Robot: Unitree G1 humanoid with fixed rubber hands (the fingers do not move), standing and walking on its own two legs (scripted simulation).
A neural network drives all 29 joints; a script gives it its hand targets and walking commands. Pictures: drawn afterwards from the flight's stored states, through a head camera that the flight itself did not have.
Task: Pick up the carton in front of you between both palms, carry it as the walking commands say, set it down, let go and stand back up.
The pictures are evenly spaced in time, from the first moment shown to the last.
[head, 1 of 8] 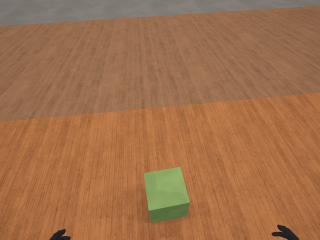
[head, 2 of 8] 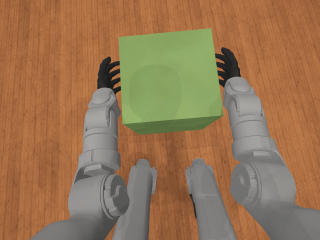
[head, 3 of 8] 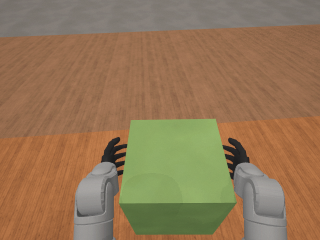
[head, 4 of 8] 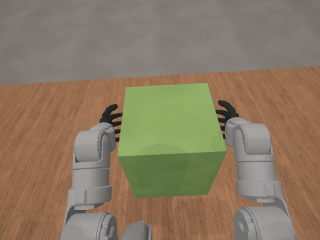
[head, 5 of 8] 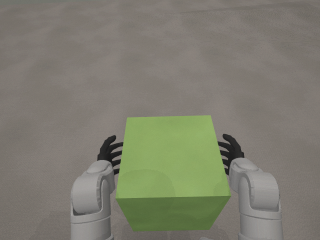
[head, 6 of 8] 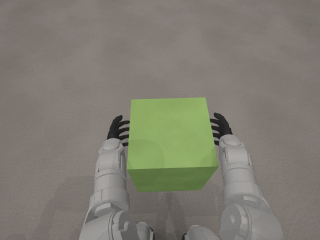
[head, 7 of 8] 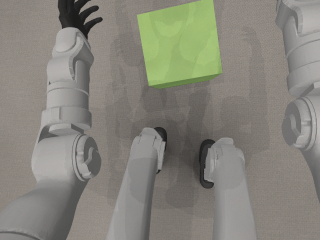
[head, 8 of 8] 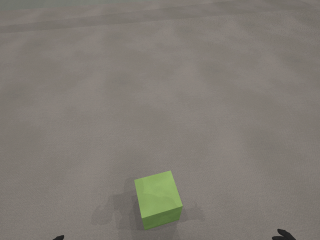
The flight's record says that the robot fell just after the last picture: no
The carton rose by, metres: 0.68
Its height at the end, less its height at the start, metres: -0.33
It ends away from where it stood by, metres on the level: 5.30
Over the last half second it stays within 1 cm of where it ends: yes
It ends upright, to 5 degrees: yes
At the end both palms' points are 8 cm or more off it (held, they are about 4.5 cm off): yes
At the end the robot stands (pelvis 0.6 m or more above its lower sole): yes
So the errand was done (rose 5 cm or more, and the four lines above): yes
